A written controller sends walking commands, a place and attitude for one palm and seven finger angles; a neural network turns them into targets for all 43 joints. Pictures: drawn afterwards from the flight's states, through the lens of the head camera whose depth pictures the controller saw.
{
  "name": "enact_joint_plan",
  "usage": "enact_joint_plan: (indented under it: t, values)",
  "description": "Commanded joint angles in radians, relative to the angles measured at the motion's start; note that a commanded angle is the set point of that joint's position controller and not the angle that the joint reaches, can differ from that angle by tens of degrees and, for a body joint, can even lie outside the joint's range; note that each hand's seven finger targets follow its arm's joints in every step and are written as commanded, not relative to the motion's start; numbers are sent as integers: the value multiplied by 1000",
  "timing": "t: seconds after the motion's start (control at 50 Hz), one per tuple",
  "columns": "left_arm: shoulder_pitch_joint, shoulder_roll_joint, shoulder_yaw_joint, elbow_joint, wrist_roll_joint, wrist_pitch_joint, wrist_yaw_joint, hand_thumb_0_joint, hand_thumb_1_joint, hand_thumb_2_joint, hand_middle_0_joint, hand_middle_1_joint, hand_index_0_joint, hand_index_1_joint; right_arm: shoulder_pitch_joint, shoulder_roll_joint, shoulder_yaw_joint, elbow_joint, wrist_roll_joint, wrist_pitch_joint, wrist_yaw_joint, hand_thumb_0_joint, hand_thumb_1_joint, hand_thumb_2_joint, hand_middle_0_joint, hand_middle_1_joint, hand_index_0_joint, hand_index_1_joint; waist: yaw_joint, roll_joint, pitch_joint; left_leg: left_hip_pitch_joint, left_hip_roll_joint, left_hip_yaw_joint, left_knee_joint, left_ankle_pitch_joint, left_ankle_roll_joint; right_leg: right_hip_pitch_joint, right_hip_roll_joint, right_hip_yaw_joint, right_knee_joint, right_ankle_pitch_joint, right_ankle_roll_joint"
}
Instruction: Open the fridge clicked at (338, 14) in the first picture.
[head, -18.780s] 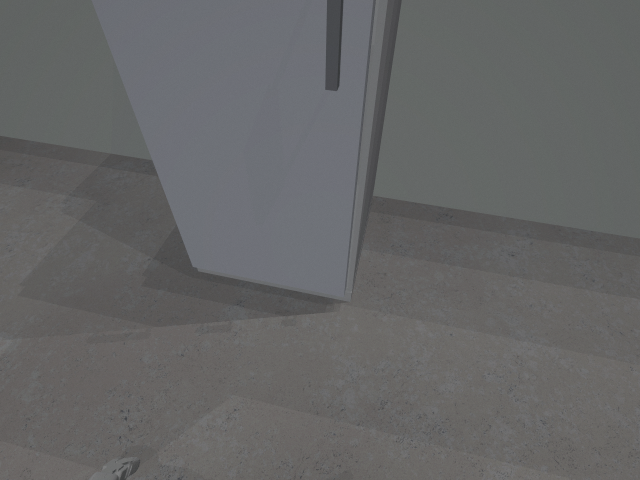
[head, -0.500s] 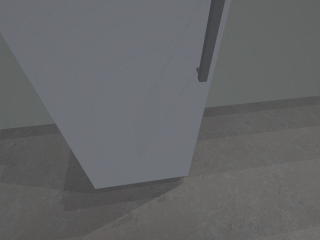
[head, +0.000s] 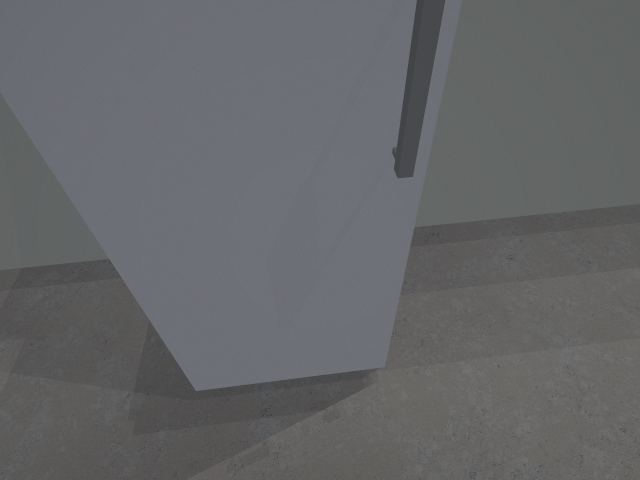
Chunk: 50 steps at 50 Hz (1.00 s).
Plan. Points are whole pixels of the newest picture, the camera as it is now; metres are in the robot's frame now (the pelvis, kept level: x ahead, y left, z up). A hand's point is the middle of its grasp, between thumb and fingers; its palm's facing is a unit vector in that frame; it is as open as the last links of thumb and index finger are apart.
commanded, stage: shuffle to correct the standing spot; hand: right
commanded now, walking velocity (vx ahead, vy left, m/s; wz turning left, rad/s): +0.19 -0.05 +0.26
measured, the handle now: (412, 79) +0.54 -0.11 +0.25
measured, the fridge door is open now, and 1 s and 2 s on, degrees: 0 0 0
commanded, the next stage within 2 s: come to a stop and stand still in 0.12 s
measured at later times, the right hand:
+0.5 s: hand (436, 462) +0.20 -0.15 -0.17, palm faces -0.01 +0.98 -0.20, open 7.2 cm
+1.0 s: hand out of the picture +0.08 -0.19 -0.17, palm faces -0.04 +0.98 -0.18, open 7.3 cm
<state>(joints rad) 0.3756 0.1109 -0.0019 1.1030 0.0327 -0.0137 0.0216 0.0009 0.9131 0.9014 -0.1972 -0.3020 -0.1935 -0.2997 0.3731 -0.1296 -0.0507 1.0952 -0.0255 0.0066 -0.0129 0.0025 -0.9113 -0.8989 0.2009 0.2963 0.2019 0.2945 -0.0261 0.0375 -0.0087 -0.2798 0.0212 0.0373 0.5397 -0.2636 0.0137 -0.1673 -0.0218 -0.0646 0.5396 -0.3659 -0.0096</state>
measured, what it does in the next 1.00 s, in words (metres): steps on the spot: left foot, then right foot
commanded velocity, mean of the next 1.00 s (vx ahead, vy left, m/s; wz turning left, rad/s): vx -0.03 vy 0.02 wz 0.05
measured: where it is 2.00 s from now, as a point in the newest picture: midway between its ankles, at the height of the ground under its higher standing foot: outside the picture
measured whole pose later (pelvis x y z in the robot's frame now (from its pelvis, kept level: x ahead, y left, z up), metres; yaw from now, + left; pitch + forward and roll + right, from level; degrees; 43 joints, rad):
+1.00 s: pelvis +0.07 -0.01 +0.01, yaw +5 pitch +1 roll +0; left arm 0.20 0.14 0.04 1.00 0.04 -0.01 0.04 -0.01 0.94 0.90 -0.20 -0.30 -0.20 -0.30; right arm 0.30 -0.17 -0.06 1.06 -0.03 0.06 -0.02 0.00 -0.92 -0.90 0.20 0.30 0.20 0.29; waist 0.01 0.02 0.02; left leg -0.23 0.03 0.01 0.70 -0.49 -0.02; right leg -0.32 -0.03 -0.12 0.42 -0.13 -0.04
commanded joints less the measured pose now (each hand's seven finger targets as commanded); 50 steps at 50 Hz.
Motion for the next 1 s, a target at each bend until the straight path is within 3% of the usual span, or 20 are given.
enact_joint_plan:
  t: [0.0, 0.02, 0.06, 0.1, 0.18, 0.24, 0.26, 0.28, 0.3, 0.32, 0.38, 0.4, 0.58, 0.6, 0.62, 0.64, 0.7, 0.74, 0.9, 0.98]
  values:
    - [203, 141, 37, 3, -3, -26, 14, 0, 900, 900, -200, -300, -200, -300, -82, -42, -9, -107, -6, -20, 7, 0, -900, -900, 200, 300, 200, 300, 82, -314, 217, -304, -29, 60, 198, -171, 34, 29, -264, 313, -369, -172, -122]
    - [223, 137, 36, 6, -1, -33, 19, 0, 900, 900, -200, -300, -200, -300, -125, -43, -7, -126, -11, -26, 8, 0, -900, -900, 200, 300, 200, 300, 95, -309, 235, -414, -10, 46, 333, -218, 32, 103, -313, 369, -382, -11, -174]
    - [223, 112, 25, 8, 0, -47, 20, 0, 900, 900, -200, -300, -200, -300, -134, -33, -11, -126, -8, -37, 15, 0, -900, -900, 200, 300, 200, 300, 78, -174, 208, -448, 37, 9, 450, -200, 34, 153, -325, 295, -322, 317, -210]
    - [210, 113, 27, 5, 5, -56, 21, 0, 900, 900, -200, -300, -200, -300, -155, -9, -6, -129, -4, -41, 23, 0, -900, -900, 200, 300, 200, 300, 69, -106, 180, -417, 44, 32, 420, -185, 34, 175, -295, 192, -283, 491, -197]
    - [187, 130, 34, 16, 7, -56, 23, 0, 900, 900, -200, -300, -200, -300, -185, 3, -5, -145, 2, -34, 30, 0, -900, -900, 200, 300, 200, 300, 53, -183, 132, -240, 21, 81, 217, -111, 39, 140, -247, 59, -241, 566, -150]
    - [166, 144, 37, 16, -11, -48, 23, 0, 900, 900, -200, -300, -200, -300, -29, -35, -18, -96, -2, -41, 25, 0, -900, -900, 200, 300, 200, 300, -27, -106, 52, 90, -31, 121, -21, 92, 40, 45, -191, -18, -41, 689, -98]
    - [160, 130, 36, 8, -24, -49, 18, 0, 900, 900, -200, -300, -200, -300, 61, -80, -27, -67, -3, -49, 14, 0, -900, -900, 200, 300, 200, 300, -67, -47, -13, 277, 28, 52, -42, 209, 50, -51, -159, -31, 77, 638, -61]
    - [168, 81, 29, -8, -35, -51, 13, 0, 900, 900, -200, -300, -200, -300, 152, -157, -43, -41, -6, -60, -6, 0, -900, -900, 200, 300, 200, 300, -94, 140, -101, 484, 245, -175, -42, 511, 116, -241, -77, -79, 293, 327, -13]
    - [165, 60, 26, -29, -40, -40, 20, 0, 900, 900, -200, -300, -200, -300, 174, -206, -45, -35, 13, -60, -14, 0, -900, -900, 200, 300, 200, 300, -65, 206, -170, 480, 440, -363, -96, 927, 229, -276, -5, -53, 519, -223, 21]
    - [142, 65, 30, -29, -39, -29, 28, 0, 900, 900, -200, -300, -200, -300, 117, -214, -38, -48, 17, -51, -19, 0, -900, -900, 200, 300, 200, 300, -47, 116, -134, 383, 436, -298, -96, 984, 282, -262, -36, 44, 559, -256, 18]
    - [81, 18, 34, -18, -33, 14, 23, 0, 900, 900, -200, -300, -200, -300, -89, -151, -17, -102, 2, -33, -36, 0, -900, -900, 200, 300, 200, 300, 15, 120, 29, 27, 350, -159, -148, 743, 226, -198, -69, 56, 483, -192, 24]
    - [84, 1, 33, -11, -29, 21, 19, 0, 900, 900, -200, -300, -200, -300, -123, -145, -18, -112, -2, -27, -40, 0, -900, -900, 200, 300, 200, 300, 27, 64, 37, -6, 319, -117, -154, 706, 211, -170, -57, 37, 413, -162, 26]
    - [63, 47, 59, -52, -20, 25, 9, 0, 900, 900, -200, -300, -200, -300, -164, -168, -46, -153, 3, 11, -26, 0, -900, -900, 200, 300, 200, 300, 61, 74, -11, -82, 229, -71, -34, 330, 117, 2, -31, -25, -18, 184, 42]
    - [65, 97, 68, -68, -15, 14, 12, 0, 900, 900, -200, -300, -200, -300, -144, -119, -35, -168, 3, 19, -22, 0, -900, -900, 200, 300, 200, 300, 56, -91, -18, -140, 136, -8, 77, 123, 60, 46, -144, 108, -104, 337, -5]
    - [25, 170, 73, -104, -6, 6, 15, 0, 900, 900, -200, -300, -200, -300, -128, -68, -27, -179, 14, 28, -22, 0, -900, -900, 200, 300, 200, 300, 44, -338, 4, -171, 10, 63, 245, -243, -11, -49, -338, 326, -228, 563, -108]
    - [-35, 194, 73, -133, 2, 10, 17, 0, 900, 900, -200, -300, -200, -300, -143, -97, -30, -181, 10, 33, -26, 0, -900, -900, 200, 300, 200, 300, 47, -273, 16, -110, -11, -20, 430, -330, -6, -163, -385, 361, -265, 528, -188]
    - [-168, 143, 53, -171, -1, -6, 31, 0, 900, 900, -200, -300, -200, -300, -92, -96, -35, -142, -7, 37, -15, 0, -900, -900, 200, 300, 200, 300, -12, -164, 57, -148, 2, -92, 561, -174, -11, -203, -279, 247, -278, 337, -147]
    - [-152, 144, 53, -164, -6, -11, 31, 0, 900, 900, -200, -300, -200, -300, -62, -83, -29, -118, -3, 35, -13, 0, -900, -900, 200, 300, 200, 300, -2, -134, 0, -161, 4, -92, 552, -112, -32, -102, -242, 183, -272, 348, -130]
    - [-37, 191, 81, -104, 1, 7, 24, 0, 900, 900, -200, -300, -200, -300, -99, -66, -7, -115, -3, 31, -2, 0, -900, -900, 200, 300, 200, 300, 79, -171, -36, -115, 23, -25, 197, -259, -44, 97, -281, 233, -265, 341, -153]
    - [-62, 201, 88, -91, -5, 16, 13, 0, 900, 900, -200, -300, -200, -300, 11, -48, 0, -57, 5, 21, -5, 0, -900, -900, 200, 300, 200, 300, 39, -167, -44, 83, -4, 31, -45, -132, -17, -28, -224, 201, -285, 134, -100]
